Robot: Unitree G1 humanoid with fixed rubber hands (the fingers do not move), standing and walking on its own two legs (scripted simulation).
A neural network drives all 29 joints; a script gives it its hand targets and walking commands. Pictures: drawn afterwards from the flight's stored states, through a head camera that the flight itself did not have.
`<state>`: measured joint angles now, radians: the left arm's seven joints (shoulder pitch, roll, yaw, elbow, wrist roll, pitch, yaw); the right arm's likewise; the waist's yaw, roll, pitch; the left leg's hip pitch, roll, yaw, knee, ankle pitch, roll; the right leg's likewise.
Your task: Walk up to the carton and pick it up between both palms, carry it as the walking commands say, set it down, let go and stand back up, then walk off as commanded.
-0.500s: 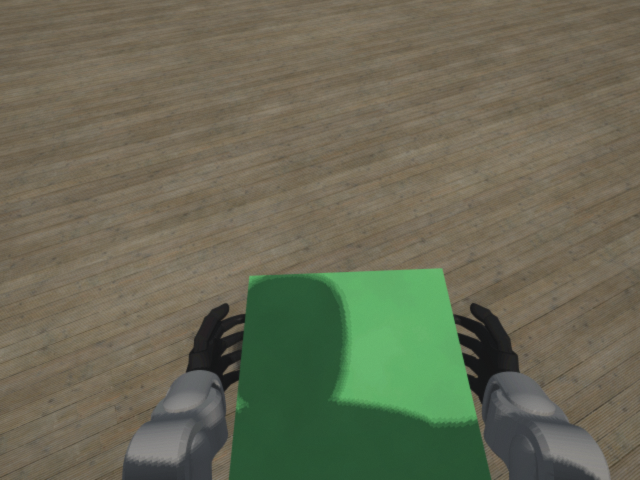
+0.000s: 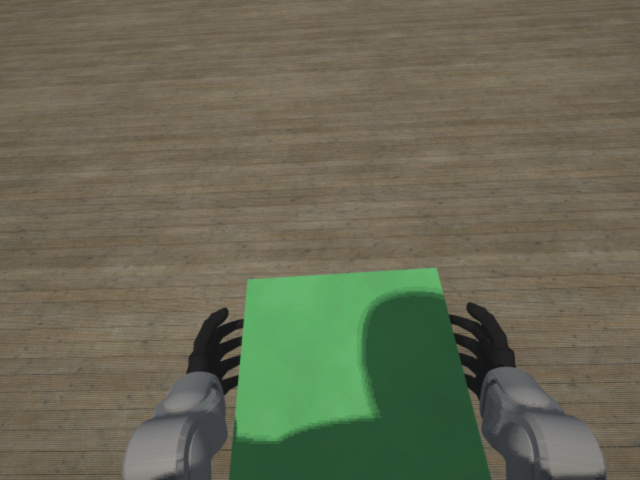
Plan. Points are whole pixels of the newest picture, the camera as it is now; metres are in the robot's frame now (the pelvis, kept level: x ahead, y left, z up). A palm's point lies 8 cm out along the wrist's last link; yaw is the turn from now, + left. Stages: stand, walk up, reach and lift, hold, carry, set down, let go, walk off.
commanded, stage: carry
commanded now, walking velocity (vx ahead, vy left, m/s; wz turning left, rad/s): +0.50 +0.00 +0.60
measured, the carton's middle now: (349, 398) +0.24 +0.01 +0.00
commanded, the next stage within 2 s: none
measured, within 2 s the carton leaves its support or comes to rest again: neither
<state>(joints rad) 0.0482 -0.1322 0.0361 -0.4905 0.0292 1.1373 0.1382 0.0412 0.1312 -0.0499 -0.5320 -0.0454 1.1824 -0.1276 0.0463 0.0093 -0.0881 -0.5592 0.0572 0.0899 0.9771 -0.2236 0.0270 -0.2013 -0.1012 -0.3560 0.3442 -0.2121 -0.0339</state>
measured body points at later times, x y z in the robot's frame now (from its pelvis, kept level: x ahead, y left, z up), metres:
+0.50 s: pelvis +0.32 +0.05 -0.01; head +0.35 +0.06 +0.44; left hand +0.54 +0.24 +0.05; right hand +0.59 -0.06 +0.05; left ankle +0.31 +0.08 -0.75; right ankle +0.34 -0.12 -0.67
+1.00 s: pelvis +0.64 +0.09 +0.00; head +0.65 +0.09 +0.45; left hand +0.75 +0.36 +0.07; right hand +0.93 +0.12 +0.07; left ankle +0.56 +0.19 -0.69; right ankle +0.69 +0.00 -0.75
